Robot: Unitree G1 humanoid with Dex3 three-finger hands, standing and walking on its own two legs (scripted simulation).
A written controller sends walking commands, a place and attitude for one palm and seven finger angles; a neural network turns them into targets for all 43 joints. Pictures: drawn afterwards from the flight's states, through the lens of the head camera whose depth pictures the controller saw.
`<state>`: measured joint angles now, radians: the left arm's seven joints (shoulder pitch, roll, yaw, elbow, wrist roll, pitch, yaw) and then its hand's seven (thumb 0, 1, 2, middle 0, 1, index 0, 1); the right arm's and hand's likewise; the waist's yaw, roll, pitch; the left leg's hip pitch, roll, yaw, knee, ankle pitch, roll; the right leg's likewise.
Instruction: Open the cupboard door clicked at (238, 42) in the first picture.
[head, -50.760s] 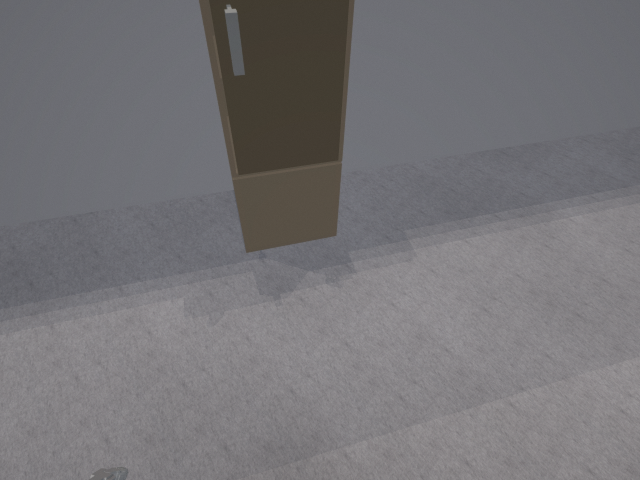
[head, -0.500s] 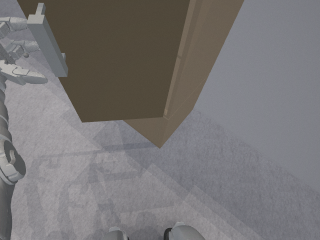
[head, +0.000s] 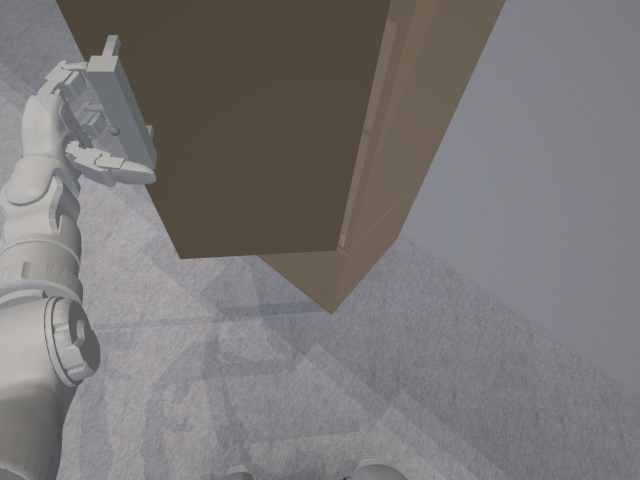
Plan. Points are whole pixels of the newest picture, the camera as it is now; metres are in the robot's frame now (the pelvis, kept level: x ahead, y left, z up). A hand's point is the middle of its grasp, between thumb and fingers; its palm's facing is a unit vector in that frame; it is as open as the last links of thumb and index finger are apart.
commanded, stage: slide the fingers in behind the handle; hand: left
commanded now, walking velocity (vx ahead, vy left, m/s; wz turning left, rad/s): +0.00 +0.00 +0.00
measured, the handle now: (130, 106) +0.55 +0.20 +0.13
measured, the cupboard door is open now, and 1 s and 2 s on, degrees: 45 45 46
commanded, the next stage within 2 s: close the thumb around the handle in 0.92 s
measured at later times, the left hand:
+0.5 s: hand (144, 131) +0.50 +0.18 +0.13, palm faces +0.04 -1.00 +0.00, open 14.0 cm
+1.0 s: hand (143, 130) +0.50 +0.18 +0.13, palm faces +0.04 -1.00 +0.00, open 14.0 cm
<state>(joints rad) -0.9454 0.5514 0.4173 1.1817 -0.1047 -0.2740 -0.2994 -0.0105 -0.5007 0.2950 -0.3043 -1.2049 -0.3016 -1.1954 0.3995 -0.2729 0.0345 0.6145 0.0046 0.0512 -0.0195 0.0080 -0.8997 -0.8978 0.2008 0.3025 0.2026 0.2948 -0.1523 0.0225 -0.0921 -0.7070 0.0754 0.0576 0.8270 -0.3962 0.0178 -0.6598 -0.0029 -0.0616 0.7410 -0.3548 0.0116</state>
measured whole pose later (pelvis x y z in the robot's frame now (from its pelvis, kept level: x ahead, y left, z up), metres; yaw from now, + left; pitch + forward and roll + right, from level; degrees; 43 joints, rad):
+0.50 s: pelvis -0.01 -0.01 +0.00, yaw +0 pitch +15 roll -2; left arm -0.95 0.51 0.38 1.18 -0.10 -0.29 -0.22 -0.01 -0.50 0.30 -0.30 -1.20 -0.30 -1.20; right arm 0.44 -0.28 0.02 0.65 0.00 0.04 -0.01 0.01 -0.90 -0.90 0.20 0.30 0.20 0.29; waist -0.16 0.03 -0.08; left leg -0.70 0.08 0.05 0.81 -0.38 0.00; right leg -0.66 0.00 -0.07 0.74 -0.35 -0.01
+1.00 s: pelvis -0.01 -0.01 +0.00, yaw +1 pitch +16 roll -2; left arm -0.99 0.49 0.35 1.21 -0.11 -0.30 -0.21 -0.01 -0.50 0.30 -0.30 -1.20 -0.30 -1.20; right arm 0.42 -0.28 0.02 0.66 0.00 0.02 -0.01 0.01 -0.90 -0.90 0.20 0.30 0.20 0.29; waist -0.15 0.03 -0.08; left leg -0.71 0.07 0.04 0.82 -0.38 0.01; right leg -0.67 -0.01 -0.07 0.75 -0.35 0.00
